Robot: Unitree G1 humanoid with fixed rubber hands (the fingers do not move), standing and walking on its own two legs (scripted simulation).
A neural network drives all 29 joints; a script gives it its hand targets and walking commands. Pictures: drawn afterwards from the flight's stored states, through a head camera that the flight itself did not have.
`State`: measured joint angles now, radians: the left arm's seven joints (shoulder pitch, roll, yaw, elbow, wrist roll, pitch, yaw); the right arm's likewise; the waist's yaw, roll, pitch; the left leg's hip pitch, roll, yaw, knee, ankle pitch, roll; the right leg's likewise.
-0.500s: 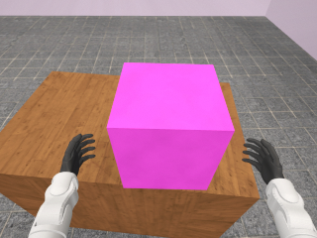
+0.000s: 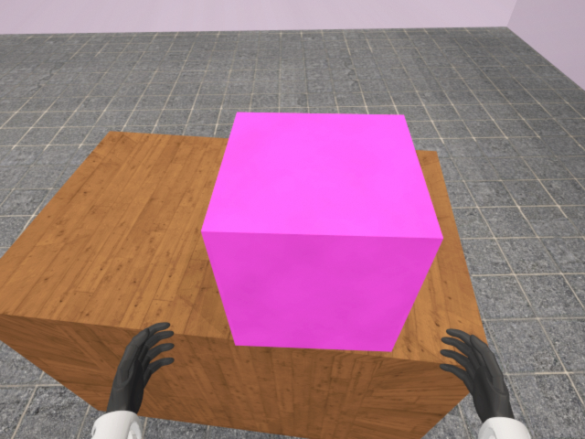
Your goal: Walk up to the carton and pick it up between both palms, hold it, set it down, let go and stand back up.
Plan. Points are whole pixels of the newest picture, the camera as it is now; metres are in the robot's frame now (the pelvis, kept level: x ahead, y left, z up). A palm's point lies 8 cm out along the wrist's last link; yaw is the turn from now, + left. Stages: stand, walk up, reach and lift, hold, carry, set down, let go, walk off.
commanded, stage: set down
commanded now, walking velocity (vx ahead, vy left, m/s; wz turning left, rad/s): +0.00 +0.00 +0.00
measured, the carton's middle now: (316, 234) +0.42 -0.02 +0.03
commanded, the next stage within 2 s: let go in 1.02 s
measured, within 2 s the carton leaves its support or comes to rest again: neither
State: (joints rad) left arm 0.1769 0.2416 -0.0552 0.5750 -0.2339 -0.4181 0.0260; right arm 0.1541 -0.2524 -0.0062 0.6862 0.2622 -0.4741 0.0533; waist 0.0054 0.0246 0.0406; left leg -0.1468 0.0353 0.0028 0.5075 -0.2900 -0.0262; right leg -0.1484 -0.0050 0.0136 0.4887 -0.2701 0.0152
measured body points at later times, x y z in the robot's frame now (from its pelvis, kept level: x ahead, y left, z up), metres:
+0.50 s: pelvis +0.01 -0.01 +0.00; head -0.02 +0.00 +0.45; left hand +0.19 +0.22 -0.05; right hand +0.19 -0.23 -0.05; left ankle -0.01 +0.13 -0.74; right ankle +0.00 -0.13 -0.74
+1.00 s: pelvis +0.02 +0.00 +0.01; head +0.00 +0.01 +0.46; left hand +0.19 +0.22 -0.07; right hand +0.19 -0.23 -0.07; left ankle -0.01 +0.13 -0.74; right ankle +0.00 -0.13 -0.74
